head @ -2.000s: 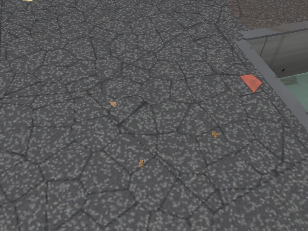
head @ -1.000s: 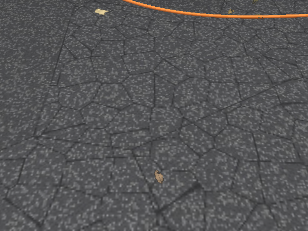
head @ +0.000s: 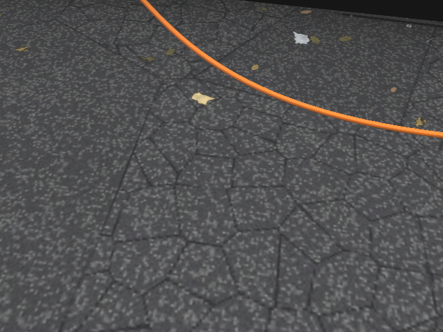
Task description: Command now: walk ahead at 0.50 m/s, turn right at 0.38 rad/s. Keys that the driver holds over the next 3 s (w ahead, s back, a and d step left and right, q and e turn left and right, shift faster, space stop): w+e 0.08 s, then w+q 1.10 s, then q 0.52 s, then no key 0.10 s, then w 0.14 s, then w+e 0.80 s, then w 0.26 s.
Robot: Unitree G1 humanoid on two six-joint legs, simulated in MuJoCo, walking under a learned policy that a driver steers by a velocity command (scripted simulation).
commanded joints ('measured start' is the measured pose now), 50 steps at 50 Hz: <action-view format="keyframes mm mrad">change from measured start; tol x32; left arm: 1 11 27 9 -57 5 3 -2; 50 -100 76 35 -60 40 -65 10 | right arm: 1 -56 -127 -34 -46 -4 -27 -11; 50 -50 -157 -51 -79 26 16 -10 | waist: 1 29 110 11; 12 -4 111 62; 17 176 -117 -455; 26 9 -22 16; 40 -99 3 -79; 42 -29 378 -211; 50 35 84 -59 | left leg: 1 36 282 -136 -193 258 144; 14 191 264 -76 180 713 72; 16 -422 33 -58 825 -186 -41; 18 -586 71 -235 1002 -358 -36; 31 -478 178 -150 473 204 -48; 40 -104 -5 19 273 24 96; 43 509 360 -965 -53 -331 367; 50 3 205 -468 -107 205 239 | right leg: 1 -88 -37 58 -84 147 12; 12 11 41 -83 -546 118 -66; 15 706 -23 -6 -529 242 -161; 16 1069 -311 462 -590 85 -315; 24 452 -191 23 -931 189 -206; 35 632 -211 -244 -934 271 -158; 40 646 -169 -331 -454 805 -80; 42 -15 89 -252 200 -313 42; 50 12 -22 5 -55 -27 14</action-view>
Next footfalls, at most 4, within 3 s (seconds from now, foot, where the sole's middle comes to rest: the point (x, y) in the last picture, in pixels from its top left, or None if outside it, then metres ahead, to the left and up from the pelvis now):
0.30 right None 0.33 -0.17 -0.78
0.82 left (178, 304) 0.58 0.12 -0.78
1.30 right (199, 209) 0.93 0.06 -0.78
1.76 left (136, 250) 0.77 0.27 -0.78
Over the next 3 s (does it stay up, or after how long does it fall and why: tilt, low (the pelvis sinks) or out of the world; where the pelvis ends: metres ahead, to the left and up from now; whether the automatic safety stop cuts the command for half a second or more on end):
stays up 1.24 0.45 0.00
